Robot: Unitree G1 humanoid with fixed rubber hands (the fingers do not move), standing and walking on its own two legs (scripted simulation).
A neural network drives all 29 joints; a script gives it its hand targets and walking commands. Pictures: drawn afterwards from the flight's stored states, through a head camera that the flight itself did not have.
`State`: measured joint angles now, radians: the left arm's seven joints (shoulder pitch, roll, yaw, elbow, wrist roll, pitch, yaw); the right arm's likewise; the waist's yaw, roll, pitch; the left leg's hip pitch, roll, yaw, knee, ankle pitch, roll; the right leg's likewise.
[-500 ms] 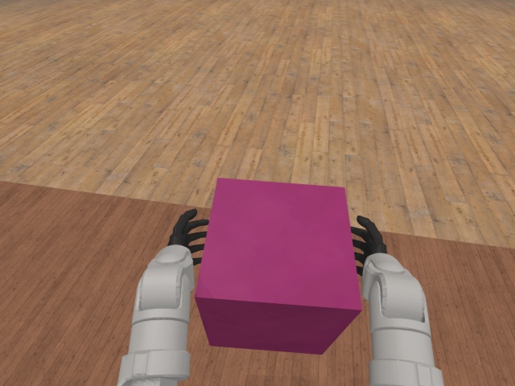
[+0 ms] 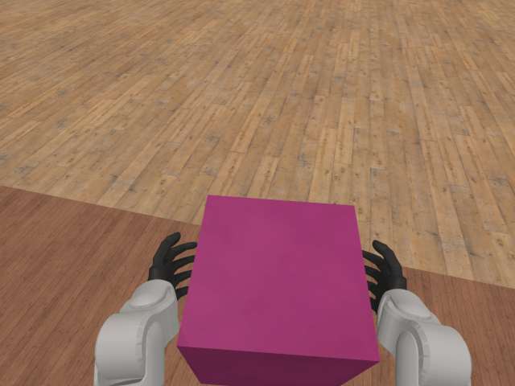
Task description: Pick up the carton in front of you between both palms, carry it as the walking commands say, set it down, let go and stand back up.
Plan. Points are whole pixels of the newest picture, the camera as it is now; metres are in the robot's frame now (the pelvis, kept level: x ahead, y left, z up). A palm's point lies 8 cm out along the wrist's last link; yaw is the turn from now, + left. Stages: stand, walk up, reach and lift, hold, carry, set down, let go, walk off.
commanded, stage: carry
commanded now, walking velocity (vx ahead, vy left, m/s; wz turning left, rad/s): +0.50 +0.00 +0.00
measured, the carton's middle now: (272, 301) +0.25 +0.01 +0.02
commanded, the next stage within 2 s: none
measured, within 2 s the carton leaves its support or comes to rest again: neither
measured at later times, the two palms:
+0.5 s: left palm (208, 144) +0.54 +0.16 +0.10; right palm (359, 156) +0.52 -0.14 +0.10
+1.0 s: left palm (239, 65) +0.95 +0.15 +0.10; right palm (346, 68) +0.95 -0.17 +0.10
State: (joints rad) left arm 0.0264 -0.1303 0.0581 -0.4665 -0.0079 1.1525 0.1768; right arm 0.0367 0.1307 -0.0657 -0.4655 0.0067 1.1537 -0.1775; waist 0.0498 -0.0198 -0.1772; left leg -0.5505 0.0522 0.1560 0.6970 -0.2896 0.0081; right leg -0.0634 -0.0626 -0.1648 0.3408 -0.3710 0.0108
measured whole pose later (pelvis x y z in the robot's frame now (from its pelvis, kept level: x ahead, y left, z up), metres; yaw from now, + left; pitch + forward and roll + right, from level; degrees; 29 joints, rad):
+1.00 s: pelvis +0.63 +0.00 -0.02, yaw -1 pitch +4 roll -1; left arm -0.43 -0.15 0.20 -0.08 0.06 1.00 0.21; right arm -0.42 0.11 -0.28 -0.08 -0.07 1.01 -0.22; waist 0.04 0.00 -0.08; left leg -0.63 0.08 0.14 0.64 -0.13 0.07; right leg -0.08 -0.05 -0.23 0.48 -0.46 0.01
